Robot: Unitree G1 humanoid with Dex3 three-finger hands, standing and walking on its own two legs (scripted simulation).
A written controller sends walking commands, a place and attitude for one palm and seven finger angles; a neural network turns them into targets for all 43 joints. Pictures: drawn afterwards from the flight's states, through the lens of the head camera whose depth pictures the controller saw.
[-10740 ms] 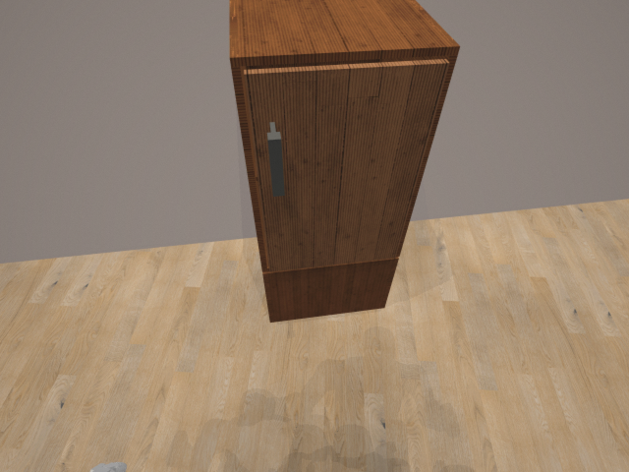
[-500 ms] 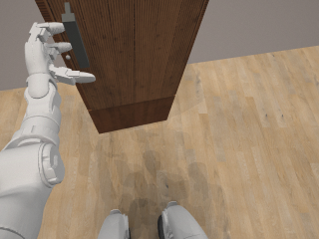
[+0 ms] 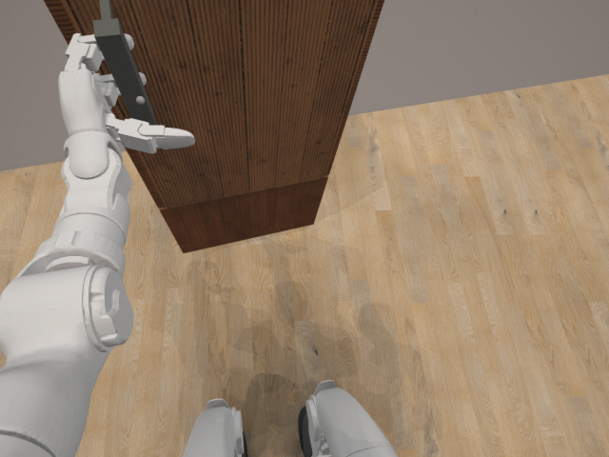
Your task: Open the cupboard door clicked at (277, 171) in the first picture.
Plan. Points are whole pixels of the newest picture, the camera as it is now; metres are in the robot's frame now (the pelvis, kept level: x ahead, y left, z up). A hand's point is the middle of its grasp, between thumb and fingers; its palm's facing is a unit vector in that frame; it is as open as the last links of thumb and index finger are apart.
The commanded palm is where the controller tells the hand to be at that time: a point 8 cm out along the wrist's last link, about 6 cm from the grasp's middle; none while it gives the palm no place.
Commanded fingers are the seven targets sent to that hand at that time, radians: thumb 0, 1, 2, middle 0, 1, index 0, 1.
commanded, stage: slide the fingers in behind the handle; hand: left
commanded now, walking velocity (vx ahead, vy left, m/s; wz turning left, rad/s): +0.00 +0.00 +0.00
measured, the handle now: (126, 67) +0.60 +0.16 +0.08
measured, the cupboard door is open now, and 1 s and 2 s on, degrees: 0 0 31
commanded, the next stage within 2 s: close the thumb around the handle in 0.40 s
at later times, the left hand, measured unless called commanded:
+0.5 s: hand (140, 102) +0.55 +0.14 +0.07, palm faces +0.14 -0.99 -0.01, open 14.0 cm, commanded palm +0.52 +0.17 +0.07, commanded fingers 0.00 -0.44 0.32 -0.30 -1.21 -0.30 -1.21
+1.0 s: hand (147, 101) +0.55 +0.13 +0.07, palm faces +0.14 -0.99 -0.02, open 7.5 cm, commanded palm +0.52 +0.17 +0.07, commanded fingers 0.00 0.90 0.90 -0.40 -1.35 -0.40 -1.35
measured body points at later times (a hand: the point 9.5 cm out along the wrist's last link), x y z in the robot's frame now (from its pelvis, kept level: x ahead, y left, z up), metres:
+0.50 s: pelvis +0.00 +0.00 +0.00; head +0.15 +0.02 +0.42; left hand +0.54 +0.19 +0.07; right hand -0.02 -0.25 -0.11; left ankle +0.00 +0.11 -0.65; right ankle +0.02 -0.11 -0.65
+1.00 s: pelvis +0.00 +0.00 +0.00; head +0.15 +0.02 +0.42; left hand +0.54 +0.18 +0.07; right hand -0.03 -0.25 -0.11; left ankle +0.00 +0.11 -0.65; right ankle +0.02 -0.11 -0.65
